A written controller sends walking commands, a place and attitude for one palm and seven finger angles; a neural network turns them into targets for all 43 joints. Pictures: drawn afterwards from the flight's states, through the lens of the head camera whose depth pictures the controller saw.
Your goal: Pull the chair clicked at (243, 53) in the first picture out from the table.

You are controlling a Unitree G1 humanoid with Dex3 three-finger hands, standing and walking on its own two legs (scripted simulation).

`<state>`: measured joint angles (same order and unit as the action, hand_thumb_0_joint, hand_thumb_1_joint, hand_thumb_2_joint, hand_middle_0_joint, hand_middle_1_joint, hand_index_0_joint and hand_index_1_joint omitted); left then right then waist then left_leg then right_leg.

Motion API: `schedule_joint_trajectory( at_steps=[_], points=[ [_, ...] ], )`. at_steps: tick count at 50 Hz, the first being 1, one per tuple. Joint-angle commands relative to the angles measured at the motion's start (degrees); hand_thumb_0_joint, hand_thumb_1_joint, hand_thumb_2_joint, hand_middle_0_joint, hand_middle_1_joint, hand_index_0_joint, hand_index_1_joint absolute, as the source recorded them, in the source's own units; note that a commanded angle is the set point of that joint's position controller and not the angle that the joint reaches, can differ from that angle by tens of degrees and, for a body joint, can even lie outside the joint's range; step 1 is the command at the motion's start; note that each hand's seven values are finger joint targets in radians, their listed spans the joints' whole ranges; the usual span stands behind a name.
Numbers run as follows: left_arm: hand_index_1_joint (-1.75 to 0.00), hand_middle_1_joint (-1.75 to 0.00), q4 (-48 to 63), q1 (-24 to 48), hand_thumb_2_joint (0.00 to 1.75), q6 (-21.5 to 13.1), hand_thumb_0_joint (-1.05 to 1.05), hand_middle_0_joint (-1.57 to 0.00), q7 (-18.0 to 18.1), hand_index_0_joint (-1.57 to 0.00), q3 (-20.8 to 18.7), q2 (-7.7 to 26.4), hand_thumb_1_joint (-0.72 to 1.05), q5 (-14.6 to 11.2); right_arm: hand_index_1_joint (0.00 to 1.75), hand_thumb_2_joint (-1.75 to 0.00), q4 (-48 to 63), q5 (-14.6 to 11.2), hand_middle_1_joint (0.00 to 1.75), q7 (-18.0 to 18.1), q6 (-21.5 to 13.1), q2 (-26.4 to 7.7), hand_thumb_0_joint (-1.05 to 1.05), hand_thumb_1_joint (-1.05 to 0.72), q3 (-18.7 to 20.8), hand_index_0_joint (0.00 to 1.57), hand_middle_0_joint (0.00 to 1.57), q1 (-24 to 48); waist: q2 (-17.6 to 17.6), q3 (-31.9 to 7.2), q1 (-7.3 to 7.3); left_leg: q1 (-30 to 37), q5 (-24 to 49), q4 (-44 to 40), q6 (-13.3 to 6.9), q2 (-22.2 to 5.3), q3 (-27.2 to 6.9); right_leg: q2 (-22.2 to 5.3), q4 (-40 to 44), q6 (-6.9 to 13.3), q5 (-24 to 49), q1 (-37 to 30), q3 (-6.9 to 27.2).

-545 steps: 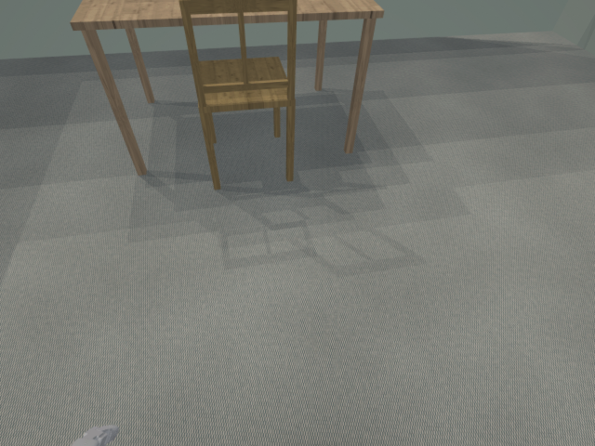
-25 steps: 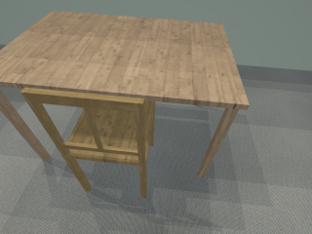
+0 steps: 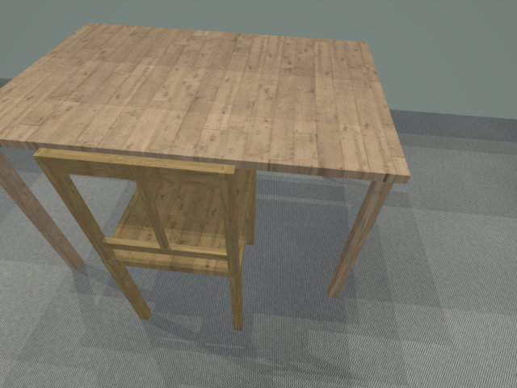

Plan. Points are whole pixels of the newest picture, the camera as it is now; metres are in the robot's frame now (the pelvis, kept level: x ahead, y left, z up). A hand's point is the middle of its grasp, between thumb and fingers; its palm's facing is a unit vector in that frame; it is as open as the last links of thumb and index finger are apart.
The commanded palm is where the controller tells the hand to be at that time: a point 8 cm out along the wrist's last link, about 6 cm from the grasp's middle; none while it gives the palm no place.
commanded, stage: look again from close up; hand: left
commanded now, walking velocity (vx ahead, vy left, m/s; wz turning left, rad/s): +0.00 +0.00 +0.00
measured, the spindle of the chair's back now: (153, 215) +0.49 +0.28 -0.11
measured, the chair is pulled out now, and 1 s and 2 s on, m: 0.00 0.00 0.00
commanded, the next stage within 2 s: shuffle to correct the standing spot in 0.68 s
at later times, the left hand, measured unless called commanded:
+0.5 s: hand out of the picture -0.03 +0.15 -0.18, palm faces +0.07 -0.99 -0.16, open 7.4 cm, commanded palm none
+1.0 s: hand out of the picture -0.02 +0.16 -0.18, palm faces +0.11 -0.98 -0.17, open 7.4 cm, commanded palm none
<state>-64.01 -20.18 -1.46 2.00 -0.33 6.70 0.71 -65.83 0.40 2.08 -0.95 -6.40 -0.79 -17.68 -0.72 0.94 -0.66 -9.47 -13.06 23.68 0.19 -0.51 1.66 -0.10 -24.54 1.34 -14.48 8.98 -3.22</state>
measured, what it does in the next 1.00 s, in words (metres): stands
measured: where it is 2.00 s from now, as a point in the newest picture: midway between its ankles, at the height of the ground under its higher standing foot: outside the picture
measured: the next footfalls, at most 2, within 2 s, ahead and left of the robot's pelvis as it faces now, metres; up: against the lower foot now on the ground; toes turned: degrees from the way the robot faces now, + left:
right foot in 1.48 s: +0.04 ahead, -0.04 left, +0.00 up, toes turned -5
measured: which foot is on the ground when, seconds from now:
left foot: down 0.00-1.00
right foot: down 0.00-1.00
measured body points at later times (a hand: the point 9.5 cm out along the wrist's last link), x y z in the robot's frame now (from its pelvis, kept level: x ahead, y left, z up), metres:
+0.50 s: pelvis +0.00 -0.01 +0.00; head +0.00 +0.00 +0.45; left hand -0.04 +0.20 -0.16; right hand -0.01 -0.21 -0.16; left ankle +0.00 +0.12 -0.74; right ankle -0.01 -0.10 -0.74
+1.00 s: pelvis +0.00 +0.00 +0.00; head +0.00 +0.00 +0.45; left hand -0.03 +0.21 -0.16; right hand -0.01 -0.21 -0.17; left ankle +0.00 +0.12 -0.74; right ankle -0.01 -0.10 -0.74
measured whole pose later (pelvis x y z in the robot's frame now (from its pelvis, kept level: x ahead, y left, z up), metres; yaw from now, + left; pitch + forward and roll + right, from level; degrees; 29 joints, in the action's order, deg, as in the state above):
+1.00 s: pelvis +0.00 +0.00 +0.00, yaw +1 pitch -1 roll +0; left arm -63.1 -20.1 -1.0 1.9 -1.6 6.9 0.8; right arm -64.5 0.8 1.7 0.7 -7.4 -0.1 -18.4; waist 0.4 0.2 -1.3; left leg -11.9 -15.4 28.0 0.6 -1.1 0.7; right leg 0.3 -26.5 1.8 -16.0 9.9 -4.3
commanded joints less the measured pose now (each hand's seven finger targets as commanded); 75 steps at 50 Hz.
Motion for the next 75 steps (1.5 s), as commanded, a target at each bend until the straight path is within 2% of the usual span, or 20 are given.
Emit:
schedule_joint_trajectory(
  at_steps=[1,15,40,44,49,52,54,55,56,57,58,59,61,63,66,70,72,73,74,75],
  points=[
    [-0.30,-0.30,1.1,-5.8,0.90,-0.4,0.00,-0.20,0.3,-0.20,-0.7,4.7,0.90,0.0,0.30,-0.90,1.0,0.1,0.30,0.1,-0.7,-4.5,0.00,-0.90,0.8,0.20,0.20,-4.2,1.0,4.8,0.06,-2.4,5.4,-4.2,-1.3,-4.4,-4.1,-5.8,5.6,0.7,4.5,3.6,5.6],
    [-0.30,-0.30,1.0,-6.2,0.90,-0.7,0.00,-0.20,0.2,-0.20,-0.7,5.1,0.90,0.0,0.30,-0.90,1.1,0.1,0.30,0.2,-0.7,-4.3,0.00,-0.90,0.9,0.20,0.20,-3.9,0.5,3.4,-0.04,-1.5,6.9,-3.4,-1.1,-4.6,-3.7,-5.9,5.9,0.8,6.2,3.2,5.7],
    [-0.30,-0.30,1.3,-5.6,0.90,-0.7,0.00,-0.20,0.1,-0.20,-0.9,5.8,0.90,0.0,0.30,-0.90,1.1,0.2,0.30,0.2,-0.6,-4.9,0.00,-0.90,0.9,0.20,0.20,-3.8,0.6,3.9,-0.19,-2.0,6.3,-3.2,-0.8,-4.6,-3.5,-5.9,6.2,0.9,5.9,3.0,6.0],
    [-0.30,-0.30,1.6,-5.7,0.90,-0.5,0.00,-0.20,0.4,-0.20,-1.8,6.9,0.90,0.0,0.30,-0.90,1.9,0.5,0.30,-0.1,0.2,-4.6,0.00,-0.90,1.1,0.20,0.20,-3.8,0.3,3.2,-0.49,-4.4,4.1,-0.3,-0.2,-2.9,-2.0,-8.8,6.2,2.3,4.5,2.3,8.3],
    [-0.30,-0.30,2.5,-5.2,0.90,0.2,0.00,-0.20,0.6,-0.20,-3.4,9.6,0.90,0.3,0.30,-0.90,3.9,0.6,0.30,-0.3,1.3,-4.5,0.00,-0.90,1.7,0.20,0.20,-2.6,-6.3,4.6,-1.28,-9.2,-3.0,7.3,0.6,-1.3,0.7,-16.2,8.9,5.8,3.8,2.0,14.1],
    [-0.30,-0.30,3.4,-4.7,0.90,0.5,0.00,-0.20,0.8,-0.20,-4.2,10.1,0.90,0.6,0.30,-0.90,5.2,0.7,0.30,-0.5,1.7,-4.7,0.00,-0.90,2.1,0.20,0.20,-1.8,-7.3,6.4,-1.45,-11.2,-5.5,10.5,0.6,-2.2,0.4,-19.2,8.4,7.9,4.4,3.7,16.1],
    [-0.30,-0.30,3.8,-3.4,0.90,0.7,0.00,-0.20,0.9,-0.20,-4.4,9.8,0.90,0.7,0.30,-0.90,5.3,0.7,0.30,-0.7,1.5,-4.4,0.00,-0.90,2.3,0.20,0.20,-3.2,-5.5,5.9,-0.45,-6.6,-3.0,6.3,0.5,-2.7,1.1,-18.2,5.9,7.4,5.7,7.3,13.9],
    [-0.30,-0.30,4.3,-2.6,0.90,0.9,0.00,-0.20,0.8,-0.20,-4.4,9.5,0.90,0.7,0.30,-0.90,5.0,0.7,0.30,-0.7,1.4,-4.4,0.00,-0.90,2.3,0.20,0.20,-4.6,-3.4,5.7,0.20,-3.5,-0.9,4.0,0.4,-2.6,1.5,-15.9,4.1,6.3,4.6,9.3,11.5],
    [-0.30,-0.30,4.7,-2.6,0.90,1.1,0.00,-0.20,0.8,-0.20,-4.3,8.6,0.90,0.7,0.30,-0.90,4.9,0.8,0.30,-0.7,1.2,-5.1,0.00,-0.90,2.4,0.20,0.20,-5.8,0.0,5.2,0.51,-1.0,2.5,2.9,0.0,-3.3,1.0,-13.0,1.4,5.1,3.8,11.0,9.2],
    [-0.30,-0.30,4.8,-2.3,0.90,1.3,0.00,-0.20,0.8,-0.20,-4.1,7.7,0.90,0.7,0.30,-0.90,4.9,0.9,0.30,-0.6,1.0,-6.3,0.00,-0.90,2.6,0.20,0.20,-7.0,4.4,4.5,0.79,0.3,7.2,1.3,-1.3,-5.6,-1.9,-9.3,-2.7,3.5,1.5,11.6,5.7],
    [-0.30,-0.30,5.1,-1.9,0.90,1.6,0.00,-0.20,0.8,-0.20,-3.7,6.3,0.90,0.9,0.30,-0.90,5.0,1.0,0.30,-0.4,0.9,-7.8,0.00,-0.90,2.7,0.20,0.20,-7.8,9.7,4.3,0.80,0.2,10.1,-1.8,-3.5,-8.8,-5.8,-5.9,-6.9,1.8,-3.4,12.1,1.5],
    [-0.30,-0.30,5.2,-1.9,0.90,1.9,0.00,-0.20,0.9,-0.20,-3.3,4.9,0.90,1.0,0.30,-0.90,5.4,1.0,0.30,-0.2,1.0,-8.6,0.00,-0.90,2.8,0.20,0.20,-8.0,12.0,4.0,0.68,-0.3,9.5,-5.8,-5.7,-11.3,-8.6,-3.8,-11.0,0.5,-8.0,12.2,-1.1],
    [-0.30,-0.30,6.0,-1.2,0.90,2.3,0.00,-0.20,0.9,-0.20,-2.9,4.2,0.90,1.2,0.30,-0.90,6.4,0.9,0.30,0.0,1.0,-8.5,0.00,-0.90,2.8,0.20,0.20,-7.5,12.2,4.7,0.86,-0.4,9.3,-9.6,-9.2,-13.5,-11.0,-3.2,-22.1,0.3,-15.5,16.1,-0.4],
    [-0.30,-0.30,5.9,-1.1,0.90,2.2,0.00,-0.20,0.9,-0.20,-3.0,4.1,0.90,1.2,0.30,-0.90,7.6,1.1,0.30,0.0,1.0,-8.0,0.00,-0.90,2.4,0.20,0.20,-6.0,9.4,4.0,0.52,0.1,12.9,-9.1,-11.3,-13.8,-11.0,-4.5,-29.6,0.6,-16.0,18.1,0.1],
    [-0.30,-0.30,6.9,-0.3,0.90,2.1,0.00,-0.20,0.7,-0.20,-2.9,3.3,0.90,1.3,0.30,-0.90,8.4,1.5,0.30,-0.1,0.9,-8.5,0.00,-0.90,2.5,0.20,0.20,-5.0,4.1,1.8,0.18,1.5,19.3,-7.1,-13.0,-13.8,-9.0,-5.1,-29.8,0.4,-15.8,18.0,-0.7],
    [-0.30,-0.30,7.6,-0.6,0.90,2.1,0.00,-0.20,0.7,-0.20,-2.6,2.7,0.90,1.2,0.30,-0.90,8.2,1.6,0.30,-0.1,1.0,-8.3,0.00,-0.90,2.4,0.20,0.20,-4.9,3.3,0.6,-0.13,-0.1,18.8,-5.2,-12.0,-12.1,-7.3,-4.5,-18.4,0.3,-12.7,12.0,-1.9],
    [-0.30,-0.30,6.8,-2.2,0.90,1.5,0.00,-0.20,0.7,-0.20,-2.3,2.2,0.90,1.0,0.30,-0.90,7.0,1.1,0.30,0.1,0.1,-7.4,0.00,-0.90,2.0,0.20,0.20,-5.5,-0.2,-1.1,-1.09,-1.4,18.9,-2.7,-9.5,-11.5,-7.0,-4.5,-6.6,-0.2,-3.5,4.5,-1.1],
    [-0.30,-0.30,6.0,-3.5,0.90,1.0,0.00,-0.20,0.9,-0.20,-2.2,2.9,0.90,0.9,0.30,-0.90,6.7,0.6,0.30,0.1,-0.3,-6.6,0.00,-0.90,1.7,0.20,0.20,-5.2,-2.5,-2.0,-1.65,-3.3,16.5,-0.6,-6.8,-9.6,-5.5,-5.9,0.2,-0.1,3.4,-0.7,1.0],
    [-0.30,-0.30,5.1,-4.5,0.90,0.3,0.00,-0.20,1.1,-0.20,-2.3,4.8,0.90,0.9,0.30,-0.90,6.5,0.1,0.30,0.1,-0.6,-5.2,0.00,-0.90,1.5,0.20,0.20,-5.2,-7.5,-2.4,-1.25,-6.9,10.4,1.7,-3.4,-6.1,-1.9,-11.3,2.0,1.9,12.2,-5.0,8.0],
    [-0.30,-0.30,4.6,-4.5,0.90,0.0,0.00,-0.20,1.0,-0.20,-2.4,7.3,0.90,0.5,0.30,-0.90,6.5,0.1,0.30,0.0,-0.5,-4.1,0.00,-0.90,1.1,0.20,0.20,-4.8,-9.8,-0.3,-0.65,-9.4,0.4,1.4,-1.3,-3.3,0.1,-17.1,2.7,4.9,20.6,-4.6,12.1]
  ],
)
